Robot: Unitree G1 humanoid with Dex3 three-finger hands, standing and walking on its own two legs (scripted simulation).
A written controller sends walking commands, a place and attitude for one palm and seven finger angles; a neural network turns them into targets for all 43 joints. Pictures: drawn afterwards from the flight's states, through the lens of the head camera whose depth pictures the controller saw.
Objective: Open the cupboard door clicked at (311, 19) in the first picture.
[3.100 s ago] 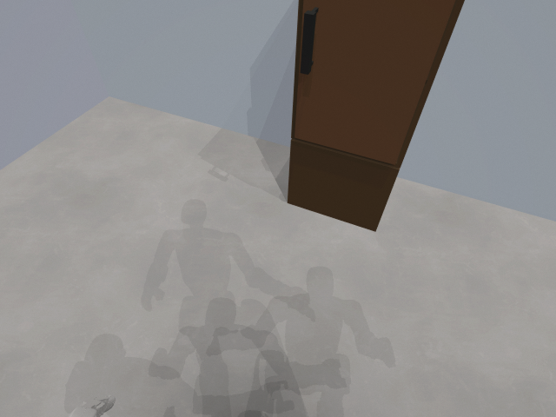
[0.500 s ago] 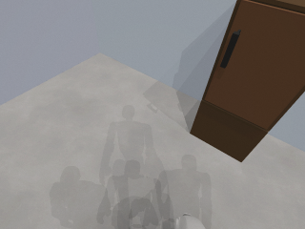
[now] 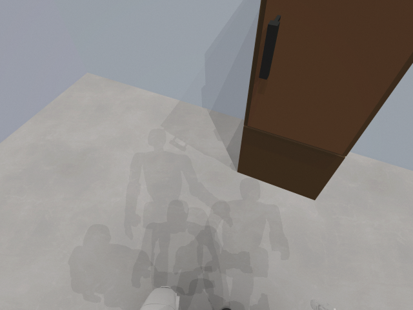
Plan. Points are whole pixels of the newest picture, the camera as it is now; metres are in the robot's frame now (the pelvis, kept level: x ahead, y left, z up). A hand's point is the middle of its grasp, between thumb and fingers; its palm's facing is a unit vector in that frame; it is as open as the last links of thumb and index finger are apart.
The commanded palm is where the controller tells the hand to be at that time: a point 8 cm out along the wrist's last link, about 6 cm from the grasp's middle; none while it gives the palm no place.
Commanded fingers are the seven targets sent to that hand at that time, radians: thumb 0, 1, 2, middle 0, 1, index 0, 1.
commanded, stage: turn to face it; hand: left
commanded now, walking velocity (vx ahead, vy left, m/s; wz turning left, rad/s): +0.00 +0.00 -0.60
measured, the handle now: (270, 48) +0.83 -0.13 +0.05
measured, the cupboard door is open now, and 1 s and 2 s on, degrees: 0 0 0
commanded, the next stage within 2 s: take the last steps up to it in 0.46 s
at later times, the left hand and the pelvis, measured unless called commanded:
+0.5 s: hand out of the picture +0.12 +0.26 -0.16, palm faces -0.22 -0.95 -0.24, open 7.4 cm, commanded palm none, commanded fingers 0.00 0.90 0.90 -0.20 -0.30 -0.20 -0.30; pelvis +0.01 +0.06 +0.01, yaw -17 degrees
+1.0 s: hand out of the picture +0.10 +0.16 -0.16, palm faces -0.33 -0.92 -0.22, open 7.3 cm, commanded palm none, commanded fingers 0.00 0.90 0.90 -0.20 -0.30 -0.20 -0.30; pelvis +0.04 -0.01 +0.01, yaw -22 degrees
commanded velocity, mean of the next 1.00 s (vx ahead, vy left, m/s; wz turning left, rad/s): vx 0.14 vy -0.02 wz -0.24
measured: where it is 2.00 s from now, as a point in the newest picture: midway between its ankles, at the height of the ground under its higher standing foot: (235, 298)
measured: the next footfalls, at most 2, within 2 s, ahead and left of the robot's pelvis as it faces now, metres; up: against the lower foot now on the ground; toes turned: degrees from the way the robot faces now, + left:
left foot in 0.24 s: +0.05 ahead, +0.16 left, +0.00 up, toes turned -8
right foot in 0.68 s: -0.02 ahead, -0.08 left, +0.00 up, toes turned -25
